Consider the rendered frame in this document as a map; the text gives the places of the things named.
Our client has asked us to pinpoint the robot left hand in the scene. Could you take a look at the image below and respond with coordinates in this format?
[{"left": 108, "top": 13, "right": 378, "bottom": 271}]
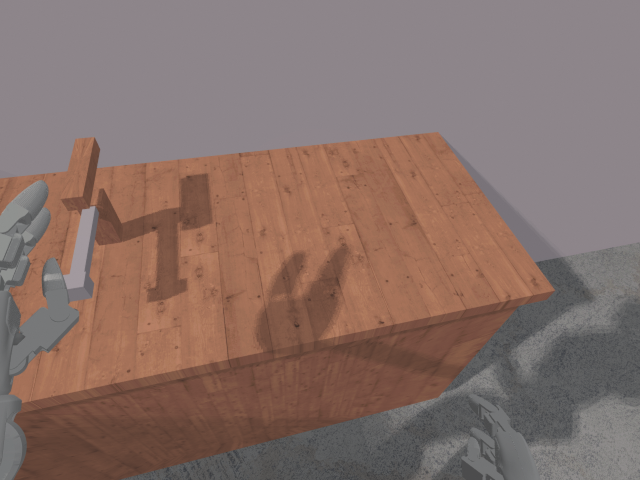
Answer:
[{"left": 0, "top": 180, "right": 79, "bottom": 395}]

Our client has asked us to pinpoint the left robot forearm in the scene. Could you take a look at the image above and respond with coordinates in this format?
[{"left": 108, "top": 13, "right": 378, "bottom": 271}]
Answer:
[{"left": 0, "top": 395, "right": 27, "bottom": 480}]

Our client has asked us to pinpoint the counter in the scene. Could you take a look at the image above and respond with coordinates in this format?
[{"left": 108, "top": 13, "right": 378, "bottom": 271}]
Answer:
[{"left": 0, "top": 132, "right": 555, "bottom": 480}]

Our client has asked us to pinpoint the tap lever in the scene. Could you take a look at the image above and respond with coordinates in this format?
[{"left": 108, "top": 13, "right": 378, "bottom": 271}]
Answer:
[{"left": 63, "top": 206, "right": 99, "bottom": 302}]

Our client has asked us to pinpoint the robot right hand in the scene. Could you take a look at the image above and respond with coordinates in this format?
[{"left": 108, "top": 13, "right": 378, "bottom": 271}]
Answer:
[{"left": 461, "top": 394, "right": 540, "bottom": 480}]

